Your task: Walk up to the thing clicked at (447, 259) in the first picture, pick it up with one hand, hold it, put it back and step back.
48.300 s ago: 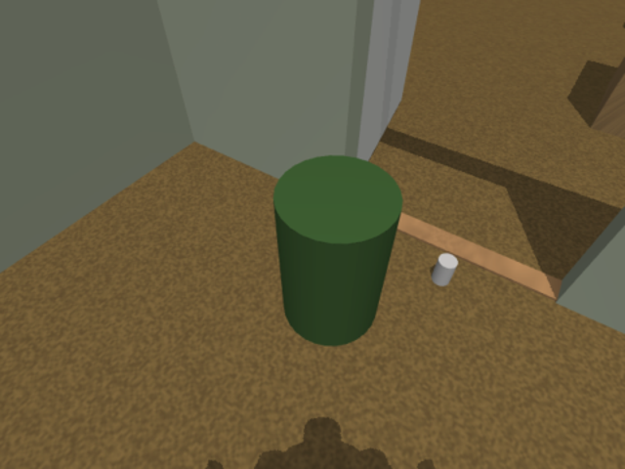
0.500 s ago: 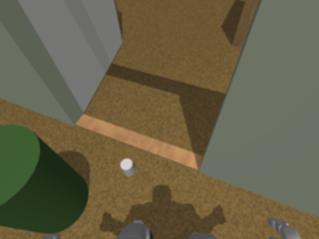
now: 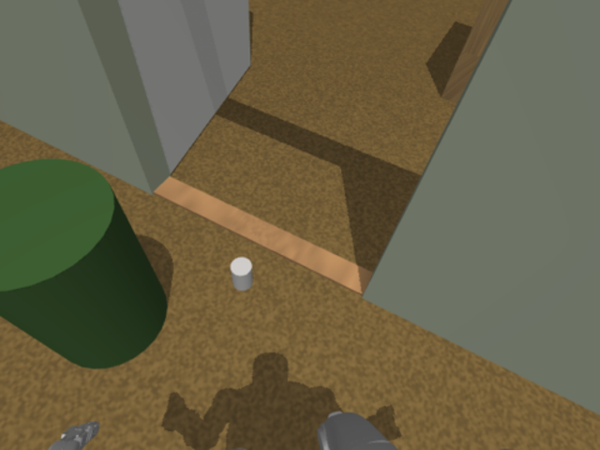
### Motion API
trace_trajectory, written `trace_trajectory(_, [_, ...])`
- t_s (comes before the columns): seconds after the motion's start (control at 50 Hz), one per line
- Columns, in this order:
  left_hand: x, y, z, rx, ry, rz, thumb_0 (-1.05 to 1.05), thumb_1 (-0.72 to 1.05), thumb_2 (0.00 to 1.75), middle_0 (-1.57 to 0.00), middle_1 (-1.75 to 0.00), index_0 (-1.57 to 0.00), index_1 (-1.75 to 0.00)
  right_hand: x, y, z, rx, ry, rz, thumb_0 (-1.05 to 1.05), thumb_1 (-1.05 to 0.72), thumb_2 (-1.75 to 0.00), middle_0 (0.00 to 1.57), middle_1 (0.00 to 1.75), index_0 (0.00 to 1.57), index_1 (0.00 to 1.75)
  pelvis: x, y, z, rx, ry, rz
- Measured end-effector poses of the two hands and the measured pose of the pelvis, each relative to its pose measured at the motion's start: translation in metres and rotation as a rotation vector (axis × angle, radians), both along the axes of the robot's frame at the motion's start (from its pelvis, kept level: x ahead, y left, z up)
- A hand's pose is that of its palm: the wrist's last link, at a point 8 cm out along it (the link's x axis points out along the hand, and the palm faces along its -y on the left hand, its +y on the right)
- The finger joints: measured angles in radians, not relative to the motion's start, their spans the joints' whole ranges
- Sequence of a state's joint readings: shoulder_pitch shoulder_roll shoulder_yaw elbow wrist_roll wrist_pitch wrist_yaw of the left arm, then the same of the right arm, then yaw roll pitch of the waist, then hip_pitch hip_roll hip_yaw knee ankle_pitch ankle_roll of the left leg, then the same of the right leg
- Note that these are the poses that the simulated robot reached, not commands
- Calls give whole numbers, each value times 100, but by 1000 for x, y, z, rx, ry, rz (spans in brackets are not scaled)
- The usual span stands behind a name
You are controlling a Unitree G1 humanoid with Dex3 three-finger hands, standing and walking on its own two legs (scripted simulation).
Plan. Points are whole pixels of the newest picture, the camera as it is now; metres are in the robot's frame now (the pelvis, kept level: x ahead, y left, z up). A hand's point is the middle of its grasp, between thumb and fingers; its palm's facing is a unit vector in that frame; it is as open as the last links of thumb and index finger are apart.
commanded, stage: step back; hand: left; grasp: from above
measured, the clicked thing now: (242, 274) +0.72 +0.16 -0.71
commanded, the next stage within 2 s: stand in 1.88 s
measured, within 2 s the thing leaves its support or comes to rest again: neither
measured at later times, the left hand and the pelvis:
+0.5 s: hand out of the picture -0.08 +0.24 -0.13, palm faces -0.03 -0.90 -0.44, open 7.4 cm; pelvis -0.18 -0.03 +0.00, yaw -2 degrees
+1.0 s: hand out of the picture -0.29 +0.22 -0.17, palm faces -0.06 -0.92 -0.38, open 7.4 cm; pelvis -0.36 -0.05 -0.02, yaw -4 degrees
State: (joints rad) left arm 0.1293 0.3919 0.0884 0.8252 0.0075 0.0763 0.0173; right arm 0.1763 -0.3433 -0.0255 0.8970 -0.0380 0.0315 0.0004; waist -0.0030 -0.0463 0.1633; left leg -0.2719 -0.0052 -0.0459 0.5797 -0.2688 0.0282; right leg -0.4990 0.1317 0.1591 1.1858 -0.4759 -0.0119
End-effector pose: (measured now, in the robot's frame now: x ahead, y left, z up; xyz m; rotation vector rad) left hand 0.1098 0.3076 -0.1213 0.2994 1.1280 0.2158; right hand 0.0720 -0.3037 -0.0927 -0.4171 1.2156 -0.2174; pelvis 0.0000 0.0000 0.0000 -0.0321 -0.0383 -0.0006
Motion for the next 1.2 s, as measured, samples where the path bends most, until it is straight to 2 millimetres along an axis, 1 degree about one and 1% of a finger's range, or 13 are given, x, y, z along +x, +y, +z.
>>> trace_trajectory(0.12, [-63, 3, -4, 27, 77, -10, 1, 91, 90, -20, -30, -20, -30, -6, -3, 4, 0, -114, 7, 0, -90, -90, 20, 30, 21, 30, -41, -4, -3, 6, 4, -48])
trace_trajectory(0.2, [-99, -4, -8, 50, 114, -38, 1, 91, 90, -20, -30, -20, -30, -23, -14, -5, 14, -175, 12, 0, -90, -90, 20, 30, 21, 30, -75, -13, -12, 20, -5, -83])
trace_trajectory(0.28, [-137, -19, -4, 67, 114, -50, 1, 91, 90, -20, -30, -20, -30, -55, -33, -23, 37, -194, -12, 0, -91, -90, 20, 30, 21, 30, -112, -23, -21, -7, -27, -85])
trace_trajectory(0.38, [-185, -31, 18, 75, 112, -37, 1, 91, 90, -21, -30, -21, -30, -112, -42, -25, 63, -125, -59, 0, -91, -90, 20, 30, 21, 30, -142, -31, -7, 68, -16, -89])
trace_trajectory(0.44, [-197, -30, 27, 92, 96, -27, 1, 90, 90, -21, -30, -21, -30, -150, -46, -24, 58, -78, -66, 0, -91, -90, 20, 30, 21, 30, -158, -31, -2, 75, 4, -66])
trace_trajectory(0.52, [-199, -25, 30, 113, 23, -42, 1, 90, 90, -21, -30, -21, -30, -199, -46, -29, 37, 3, -59, 0, -91, -90, 20, 30, 20, 30, -186, -29, -5, 60, 18, -29])
trace_trajectory(0.62, [-206, -15, 12, 91, -82, -45, 1, 90, 90, -21, -30, -21, -30, -246, -33, -35, 11, 61, -21, 0, -91, -90, 20, 30, 20, 30, -229, -23, -18, 51, 1, 32])
trace_trajectory(0.68, [-226, -18, 3, 53, -80, -34, 1, 91, 90, -20, -30, -20, -30, -270, -22, -28, 20, 58, -14, 0, -91, -90, 20, 30, 20, 30, -253, -21, -17, 67, -23, 9])
trace_trajectory(0.76, [-262, -27, 2, 4, -35, -20, 1, 91, 90, -20, -30, -20, -30, -289, -22, -11, 7, 22, -2, 0, -91, -90, 20, 30, 21, 30, -278, -23, -6, 13, -12, 19])
trace_trajectory(0.84, [-307, -32, -1, -4, 6, -17, 1, 91, 90, -20, -30, -20, -30, -292, -31, 0, -9, -50, 11, 0, -90, -90, 21, 30, 21, 30, -304, -30, -3, 10, 9, -11])
trace_trajectory(0.98, [-390, -45, -8, 45, 117, -44, 1, 91, 90, -20, -30, -20, -30, -308, -63, -10, 10, -184, 2, 0, -90, -90, 20, 30, 21, 30, -351, -49, -16, 9, -11, -75])
trace_trajectory(1.08, [-439, -54, 10, 64, 152, -4, 1, 91, 90, -21, -30, -21, -30, -348, -72, -17, 52, -131, -53, 0, -91, -90, 20, 30, 20, 30, -361, -57, -7, 46, -11, -90])
trace_trajectory(1.2, [-447, -46, 22, 81, 113, 20, 1, 90, 90, -21, -30, -21, -30, -390, -69, -31, 71, -8, -52, 0, -91, -90, 20, 30, 20, 30, -368, -53, -4, 38, 7, -34])
